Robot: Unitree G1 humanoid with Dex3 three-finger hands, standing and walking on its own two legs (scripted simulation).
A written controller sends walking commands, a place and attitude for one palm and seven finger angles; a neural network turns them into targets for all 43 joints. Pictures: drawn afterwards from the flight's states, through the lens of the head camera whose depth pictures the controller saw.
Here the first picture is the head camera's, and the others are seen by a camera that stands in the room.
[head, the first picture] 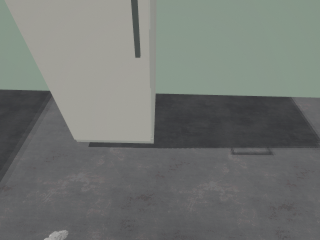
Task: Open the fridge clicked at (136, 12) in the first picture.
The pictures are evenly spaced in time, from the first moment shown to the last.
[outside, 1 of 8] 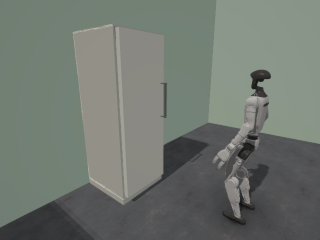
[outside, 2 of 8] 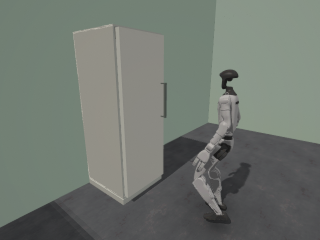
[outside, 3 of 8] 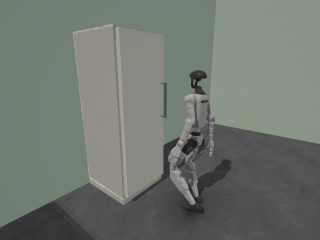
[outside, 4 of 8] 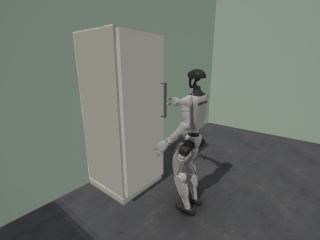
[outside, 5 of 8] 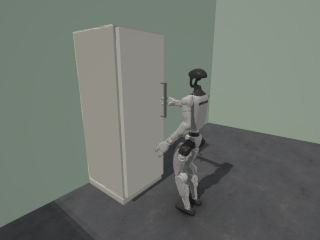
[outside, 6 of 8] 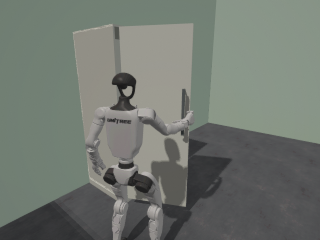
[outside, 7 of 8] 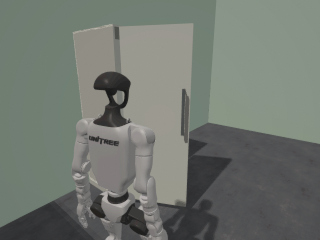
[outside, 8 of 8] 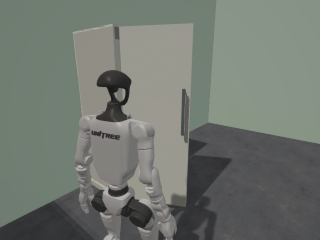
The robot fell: no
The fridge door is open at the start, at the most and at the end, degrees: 0 71 64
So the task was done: yes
